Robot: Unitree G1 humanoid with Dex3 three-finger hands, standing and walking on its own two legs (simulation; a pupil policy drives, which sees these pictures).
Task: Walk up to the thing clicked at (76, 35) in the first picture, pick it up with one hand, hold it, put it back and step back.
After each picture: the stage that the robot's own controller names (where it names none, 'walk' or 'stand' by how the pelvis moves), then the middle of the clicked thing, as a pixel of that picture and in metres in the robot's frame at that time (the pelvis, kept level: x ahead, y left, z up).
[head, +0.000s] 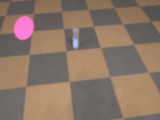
stand; (75, 38) +1.32 +0.03 -0.66
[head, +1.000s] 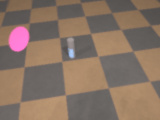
walk; (71, 48) +1.20 +0.15 -0.65
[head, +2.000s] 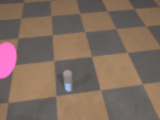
walk; (68, 81) +0.73 +0.14 -0.64
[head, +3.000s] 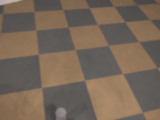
walk; (61, 118) +0.43 +0.09 -0.64
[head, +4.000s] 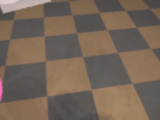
stand; out of the picture +0.35 +0.12 -0.64
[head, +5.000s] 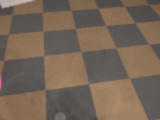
stand; out of the picture +0.39 +0.13 -0.64
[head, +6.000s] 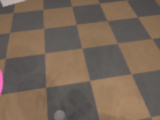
stand; out of the picture +0.39 +0.16 -0.64
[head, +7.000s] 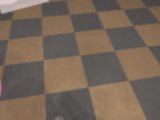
stand; out of the picture +0.38 +0.15 -0.66
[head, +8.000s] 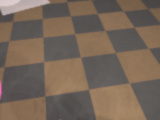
stand; out of the picture +0.37 +0.15 -0.66
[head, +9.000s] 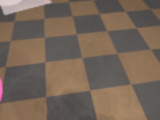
stand; out of the picture +0.36 +0.14 -0.66
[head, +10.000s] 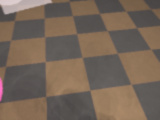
stand; out of the picture +0.36 +0.14 -0.66
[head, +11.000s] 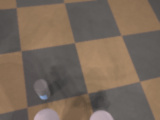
go down; (42, 90) +0.40 +0.17 -0.48
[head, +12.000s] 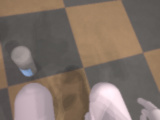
go down; (26, 63) +0.43 +0.22 -0.29
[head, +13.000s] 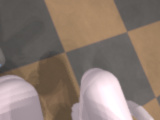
close in; out of the picture +0.41 +0.26 -0.18
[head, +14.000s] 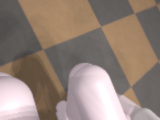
close; out of the picture +0.40 +0.28 -0.15
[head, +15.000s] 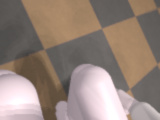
lift; out of the picture +0.36 +0.27 -0.16
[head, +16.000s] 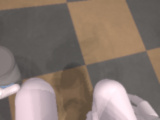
lift; (5, 74) +0.31 +0.25 -0.04
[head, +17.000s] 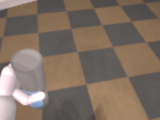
hold; (34, 84) +0.31 +0.15 +0.08
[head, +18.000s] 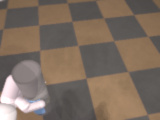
hold; (36, 92) +0.30 +0.16 +0.03
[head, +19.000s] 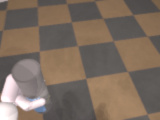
crouch; (36, 91) +0.30 +0.16 +0.03
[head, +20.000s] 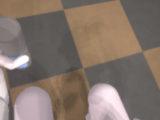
crouch; (15, 49) +0.43 +0.20 -0.05
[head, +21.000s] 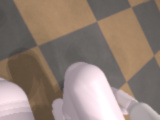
lower; out of the picture +0.41 +0.30 -0.17
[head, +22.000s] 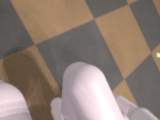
lower; out of the picture +0.42 +0.30 -0.17
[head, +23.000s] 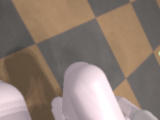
lower; out of the picture +0.42 +0.30 -0.17
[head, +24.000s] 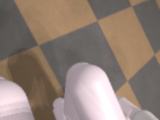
lower; out of the picture +0.40 +0.29 -0.17
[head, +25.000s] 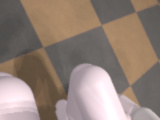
loosen; out of the picture +0.38 +0.27 -0.17
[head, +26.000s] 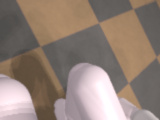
withdraw; out of the picture +0.39 +0.27 -0.17
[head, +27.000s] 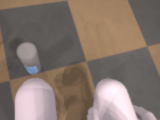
walk; (31, 61) +0.43 +0.22 -0.26
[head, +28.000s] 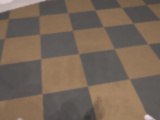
stand; out of the picture +0.35 +0.14 -0.59
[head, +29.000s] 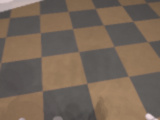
stand; out of the picture +0.38 +0.16 -0.60
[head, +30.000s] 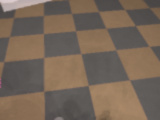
stand; out of the picture +0.37 +0.15 -0.61
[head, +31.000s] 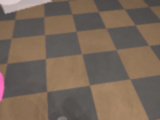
stand; out of the picture +0.38 +0.14 -0.65
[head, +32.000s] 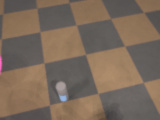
walk; (62, 92) +0.52 +0.16 -0.62
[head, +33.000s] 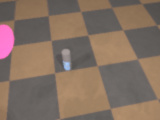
walk; (67, 60) +0.84 +0.13 -0.63
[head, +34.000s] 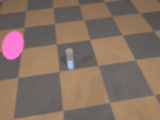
stand; (70, 59) +1.00 +0.14 -0.64
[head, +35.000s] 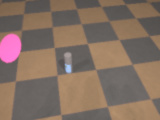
stand; (68, 63) +0.99 +0.12 -0.66
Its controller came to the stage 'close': yes
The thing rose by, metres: 0.68
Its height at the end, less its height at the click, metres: +0.00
